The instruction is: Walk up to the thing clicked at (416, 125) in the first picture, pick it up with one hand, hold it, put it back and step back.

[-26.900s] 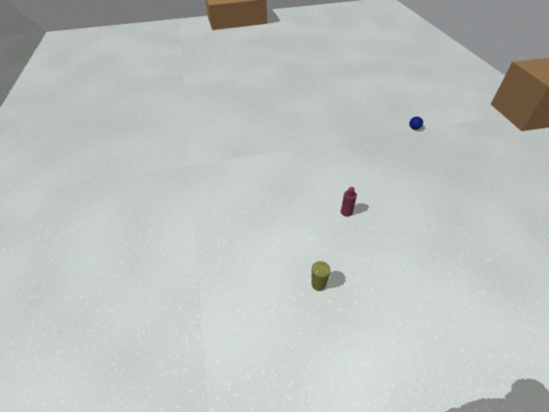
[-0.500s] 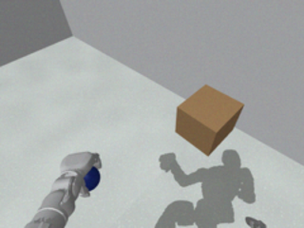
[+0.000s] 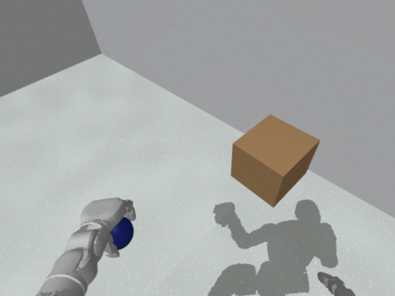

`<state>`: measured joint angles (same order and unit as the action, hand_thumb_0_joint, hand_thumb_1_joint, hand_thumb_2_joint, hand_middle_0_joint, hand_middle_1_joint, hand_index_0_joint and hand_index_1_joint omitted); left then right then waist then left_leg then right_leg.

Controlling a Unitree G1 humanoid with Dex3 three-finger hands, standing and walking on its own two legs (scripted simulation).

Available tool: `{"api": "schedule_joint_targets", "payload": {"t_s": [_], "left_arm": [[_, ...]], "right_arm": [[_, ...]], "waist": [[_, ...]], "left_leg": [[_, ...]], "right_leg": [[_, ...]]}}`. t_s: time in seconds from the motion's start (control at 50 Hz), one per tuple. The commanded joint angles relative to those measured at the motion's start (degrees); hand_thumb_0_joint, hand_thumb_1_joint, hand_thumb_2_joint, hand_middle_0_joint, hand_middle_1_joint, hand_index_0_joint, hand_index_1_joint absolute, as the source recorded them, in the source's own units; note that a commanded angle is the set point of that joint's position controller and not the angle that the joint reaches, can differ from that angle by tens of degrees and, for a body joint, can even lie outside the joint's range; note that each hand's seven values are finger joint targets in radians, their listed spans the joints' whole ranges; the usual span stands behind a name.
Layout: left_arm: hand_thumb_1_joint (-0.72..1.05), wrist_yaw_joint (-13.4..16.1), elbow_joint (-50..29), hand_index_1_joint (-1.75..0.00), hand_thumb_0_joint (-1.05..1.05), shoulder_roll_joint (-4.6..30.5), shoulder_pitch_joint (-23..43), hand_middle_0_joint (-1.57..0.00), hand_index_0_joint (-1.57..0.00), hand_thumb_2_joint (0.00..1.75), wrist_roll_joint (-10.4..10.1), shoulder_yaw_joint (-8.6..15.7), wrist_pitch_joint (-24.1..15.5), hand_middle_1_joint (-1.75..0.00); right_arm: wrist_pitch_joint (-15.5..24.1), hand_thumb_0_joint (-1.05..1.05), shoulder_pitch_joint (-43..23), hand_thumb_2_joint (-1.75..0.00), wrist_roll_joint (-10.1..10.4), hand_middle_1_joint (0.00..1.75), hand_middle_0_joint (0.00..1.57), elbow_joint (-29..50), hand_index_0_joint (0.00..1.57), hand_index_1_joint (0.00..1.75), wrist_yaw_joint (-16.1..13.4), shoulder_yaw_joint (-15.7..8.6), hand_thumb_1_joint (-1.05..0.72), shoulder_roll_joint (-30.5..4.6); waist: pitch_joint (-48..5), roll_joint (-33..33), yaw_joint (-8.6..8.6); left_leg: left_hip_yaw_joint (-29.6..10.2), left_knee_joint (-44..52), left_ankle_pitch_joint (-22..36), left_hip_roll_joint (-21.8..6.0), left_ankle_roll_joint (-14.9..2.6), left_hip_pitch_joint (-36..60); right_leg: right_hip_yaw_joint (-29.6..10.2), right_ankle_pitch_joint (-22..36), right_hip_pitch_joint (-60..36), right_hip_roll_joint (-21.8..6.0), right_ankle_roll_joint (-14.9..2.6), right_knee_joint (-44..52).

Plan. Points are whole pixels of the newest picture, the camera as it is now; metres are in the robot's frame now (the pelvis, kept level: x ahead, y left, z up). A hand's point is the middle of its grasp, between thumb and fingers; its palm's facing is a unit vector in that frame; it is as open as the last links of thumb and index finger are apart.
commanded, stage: hold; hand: left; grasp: from above
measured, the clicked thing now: (116, 232) +0.31 +0.22 -0.07
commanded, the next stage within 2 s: crouch in 1.02 s
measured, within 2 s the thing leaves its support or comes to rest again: neither
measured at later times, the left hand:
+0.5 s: hand (110, 228) +0.30 +0.22 -0.02, palm faces -0.43 -0.07 -0.90, open 9.8 cm
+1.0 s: hand (107, 227) +0.30 +0.22 -0.02, palm faces -0.43 -0.07 -0.90, open 9.9 cm
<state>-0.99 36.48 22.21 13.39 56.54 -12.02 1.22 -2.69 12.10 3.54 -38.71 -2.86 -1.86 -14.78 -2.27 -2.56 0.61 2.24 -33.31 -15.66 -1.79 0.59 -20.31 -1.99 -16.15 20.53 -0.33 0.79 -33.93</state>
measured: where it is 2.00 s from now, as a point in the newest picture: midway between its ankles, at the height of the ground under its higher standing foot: outside the picture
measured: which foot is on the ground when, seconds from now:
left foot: down 0.00-1.00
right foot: down 0.00-1.00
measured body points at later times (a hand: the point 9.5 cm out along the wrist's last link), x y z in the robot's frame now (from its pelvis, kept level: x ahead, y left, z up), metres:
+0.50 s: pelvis +0.00 +0.00 +0.01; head +0.01 -0.03 +0.46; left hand +0.31 +0.22 +0.03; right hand +0.15 -0.25 -0.11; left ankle +0.02 +0.13 -0.73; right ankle +0.02 -0.13 -0.73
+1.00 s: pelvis +0.01 +0.00 +0.01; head +0.01 -0.02 +0.46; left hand +0.32 +0.22 +0.03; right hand +0.15 -0.25 -0.10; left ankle +0.02 +0.13 -0.73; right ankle +0.02 -0.13 -0.73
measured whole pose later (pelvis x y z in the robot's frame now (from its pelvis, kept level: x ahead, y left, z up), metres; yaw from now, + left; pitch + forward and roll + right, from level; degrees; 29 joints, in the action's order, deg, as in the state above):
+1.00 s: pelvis +0.01 +0.00 +0.01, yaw +0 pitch +1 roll +0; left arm -3.3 33.3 22.6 12.8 56.3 -12.6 1.6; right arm -4.5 11.0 4.2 -38.4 -3.5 -1.4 -14.3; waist -0.9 -2.8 -0.5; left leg 2.5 -27.0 -13.3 -1.4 0.4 -14.3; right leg -2.1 -13.9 14.7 -0.6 0.9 -27.9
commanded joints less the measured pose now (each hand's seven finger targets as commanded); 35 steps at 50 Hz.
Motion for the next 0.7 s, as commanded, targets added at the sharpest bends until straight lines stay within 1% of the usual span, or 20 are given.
{"api": "schedule_joint_targets", "payload": {"t_s": [0.0,0.02,0.06,0.08,0.16,0.22,0.24,0.3,0.32,0.34,0.38,0.4,0.42,0.46,0.48,0.5,0.6,0.64,0.66,0.68], "left_arm": [[0.55,2.20,-12.21,-0.72,0.00,11.50,18.56,-0.98,-0.97,0.83,0.26,5.57,-0.46,-0.71],[0.55,2.16,-11.95,-0.72,0.00,12.08,18.56,-0.98,-0.97,0.84,0.34,6.15,-0.38,-0.70],[0.55,2.03,-13.19,-0.72,0.00,12.17,18.88,-0.98,-0.97,0.83,0.18,5.97,-0.34,-0.71],[0.56,1.97,-12.83,-0.72,0.00,12.36,18.68,-0.97,-0.97,0.81,0.07,6.20,-0.28,-0.72],[0.55,1.51,-13.49,-0.70,0.00,12.34,18.27,-0.98,-0.97,0.81,-0.27,6.19,-0.44,-0.69],[0.54,1.05,-13.21,-0.71,0.00,12.44,17.28,-0.97,-0.97,0.81,0.02,6.54,-0.45,-0.70],[0.55,1.10,-14.99,-0.71,0.00,12.18,18.83,-0.97,-0.97,0.80,-0.21,5.91,-0.44,-0.71],[0.56,0.84,-13.49,-0.69,0.00,12.08,18.08,-0.99,-0.98,0.79,-0.30,5.95,-0.21,-0.68],[0.57,0.64,-13.53,-0.70,0.00,12.10,18.38,-0.98,-0.98,0.78,-0.33,5.99,-0.16,-0.70],[0.55,0.51,-13.99,-0.70,0.00,12.53,17.32,-0.98,-0.98,0.79,-0.32,6.47,-0.17,-0.69],[0.56,0.14,-14.25,-0.70,0.00,11.90,18.06,-1.00,-0.98,0.80,-0.26,5.58,0.03,-0.68],[0.56,0.06,-14.43,-0.70,0.00,12.67,17.73,-0.99,-0.99,0.80,-0.43,6.44,-0.03,-0.69],[0.55,-0.01,-13.71,-0.70,0.00,13.12,17.24,-1.00,-0.98,0.81,-0.24,6.97,0.05,-0.68],[0.56,-0.50,-14.99,-0.70,0.00,11.74,17.26,-1.01,-0.99,0.82,-0.45,5.42,0.20,-0.68],[0.57,-0.54,-15.75,-0.70,0.00,12.61,18.72,-1.00,-1.00,0.81,-0.53,6.03,0.13,-0.69],[0.55,-0.69,-14.56,-0.70,0.00,12.60,17.80,-1.00,-0.98,0.82,-0.18,6.19,0.13,-0.68],[0.54,-0.97,-14.17,-0.70,0.00,11.48,17.45,-0.98,-0.97,0.79,-0.50,4.96,-0.25,-0.69],[0.54,-0.82,-14.51,-0.69,0.00,11.85,16.35,-0.96,-0.96,0.77,-0.22,5.69,-0.26,-0.70],[0.53,-0.65,-15.18,-0.70,0.00,13.06,17.42,-0.95,-0.96,0.77,-0.16,6.63,-0.33,-0.70],[0.52,-0.51,-15.11,-0.70,0.00,12.93,18.55,-0.96,-0.96,0.79,0.22,6.40,-0.45,-0.69]], "right_arm": [[2.09,0.00,-4.61,-0.91,0.34,0.30,0.20,8.08,0.20,0.30,-0.54,-2.40,-0.91,-7.23],[2.11,0.00,-4.64,-0.91,0.36,0.30,0.20,8.05,0.20,0.30,-0.57,-2.44,-0.91,-7.20],[2.20,0.00,-4.61,-0.91,0.29,0.30,0.20,7.92,0.20,0.30,-0.60,-2.22,-0.91,-7.09],[2.21,0.00,-5.18,-0.90,0.48,0.30,0.20,8.06,0.20,0.30,-0.66,-2.36,-0.91,-7.25],[2.20,0.00,-5.61,-0.91,0.47,0.30,0.20,8.35,0.20,0.30,-0.77,-2.14,-0.91,-7.05],[2.19,0.00,-5.60,-0.91,0.44,0.30,0.20,7.97,0.20,0.30,-0.85,-2.15,-0.91,-6.92],[2.18,0.00,-5.65,-0.91,0.50,0.30,0.20,8.10,0.20,0.30,-0.87,-1.99,-0.91,-6.83],[2.11,0.00,-6.16,-0.91,0.73,0.30,0.20,8.13,0.20,0.30,-0.95,-2.02,-0.91,-6.86],[2.06,0.00,-5.83,-0.91,0.67,0.30,0.20,8.17,0.20,0.30,-0.99,-1.93,-0.91,-6.80],[2.07,0.00,-6.03,-0.91,0.65,0.30,0.20,8.09,0.20,0.30,-0.98,-2.09,-0.91,-6.95],[2.02,0.00,-6.49,-0.91,0.71,0.30,0.20,8.49,0.20,0.30,-0.98,-1.93,-0.91,-6.70],[1.93,0.00,-6.68,-0.91,0.75,0.30,0.20,8.42,0.20,0.30,-1.01,-1.92,-0.91,-6.68],[1.78,0.00,-6.22,-0.91,0.72,0.30,0.20,8.37,0.20,0.30,-1.06,-1.89,-0.91,-6.82],[1.64,0.00,-6.27,-0.91,0.76,0.30,0.20,8.44,0.20,0.30,-1.00,-1.91,-0.91,-6.60],[1.59,0.00,-6.43,-0.91,0.84,0.30,0.20,8.47,0.20,0.30,-1.05,-1.95,-0.91,-6.77],[1.52,0.00,-6.44,-0.91,0.82,0.30,0.20,8.39,0.20,0.30,-1.12,-1.82,-0.91,-6.57],[1.30,0.00,-6.55,-0.91,0.83,0.30,0.20,8.87,0.20,0.30,-1.07,-1.68,-0.91,-6.49],[1.17,0.00,-6.40,-0.91,0.92,0.30,0.20,9.20,0.20,0.30,-1.05,-1.78,-0.91,-6.61],[1.12,0.00,-6.54,-0.91,0.90,0.30,0.20,9.13,0.20,0.30,-1.06,-1.75,-0.91,-6.56],[0.96,0.00,-6.41,-0.91,0.79,0.30,0.20,9.08,0.20,0.30,-1.07,-1.74,-0.91,-6.57]], "waist": [[-12.40,1.24,-0.32],[-12.43,1.24,-0.51],[-12.99,2.14,-0.45],[-12.62,1.01,-0.78],[-11.63,1.68,-0.59],[-12.70,1.98,-0.84],[-13.34,1.57,-0.74],[-11.60,2.24,-1.02],[-11.78,2.65,-0.62],[-12.31,2.29,-1.17],[-12.17,2.34,-0.99],[-11.85,2.62,-1.49],[-11.93,2.45,-1.00],[-12.57,2.48,-0.87],[-12.54,1.98,-1.16],[-11.68,2.28,-1.17],[-10.73,1.59,-1.15],[-11.30,1.69,-1.23],[-11.42,1.34,-1.59],[-11.32,0.81,-1.20]], "left_leg": [[-0.07,5.14,8.54,2.45,-1.29,7.92],[-0.06,5.12,8.60,2.47,-1.28,7.83],[-0.04,5.11,9.13,2.61,-1.54,8.26],[0.16,5.47,8.87,2.66,-1.35,8.33],[0.23,6.19,7.39,2.63,-1.51,8.59],[0.24,6.05,9.87,2.65,-1.56,9.39],[0.23,6.16,10.50,2.65,-1.52,9.82],[0.21,6.83,9.95,2.59,-1.47,9.84],[0.28,6.73,10.09,2.65,-1.62,9.92],[0.31,6.99,10.79,2.67,-1.56,10.61],[0.29,7.11,11.15,2.67,-1.57,10.81],[0.34,7.17,11.33,2.75,-1.64,10.74],[0.57,7.05,11.50,2.84,-1.79,11.05],[0.50,7.20,13.08,2.75,-1.80,11.89],[0.29,7.54,13.10,2.64,-1.60,11.93],[0.40,7.58,12.70,2.67,-1.70,11.69],[0.26,8.59,11.64,2.56,-1.56,11.71],[0.28,8.50,12.08,2.61,-1.57,11.82],[0.24,8.67,12.28,2.61,-1.50,11.84],[0.37,8.71,12.19,2.61,-1.54,12.08]], "right_leg": [[0.98,7.61,-2.91,2.05,-1.17,6.23],[1.02,7.58,-3.31,2.06,-1.13,6.42],[0.80,8.42,-3.95,1.83,-0.85,6.80],[0.81,7.97,-3.74,1.85,-0.99,6.97],[0.79,6.64,-4.03,1.77,-0.91,8.02],[0.86,8.94,-5.15,1.76,-0.77,7.74],[0.76,9.76,-5.26,1.79,-0.78,7.60],[0.99,8.86,-5.30,1.85,-0.85,8.36],[0.90,9.30,-5.17,1.79,-0.71,8.52],[0.92,9.78,-6.11,1.75,-0.80,8.55],[0.90,10.26,-6.08,1.69,-0.76,8.69],[0.97,10.27,-6.26,1.67,-0.68,9.03],[0.76,10.86,-6.28,1.50,-0.58,9.13],[0.87,12.67,-6.92,1.57,-0.61,8.89],[1.01,12.21,-6.91,1.73,-0.79,8.97],[1.10,11.84,-6.82,1.69,-0.76,9.25],[1.21,10.48,-6.63,1.75,-1.12,9.73],[1.19,10.83,-6.81,1.76,-1.11,9.61],[1.33,10.89,-7.19,1.78,-1.17,9.72],[1.20,10.98,-7.19,1.75,-1.24,9.72]]}}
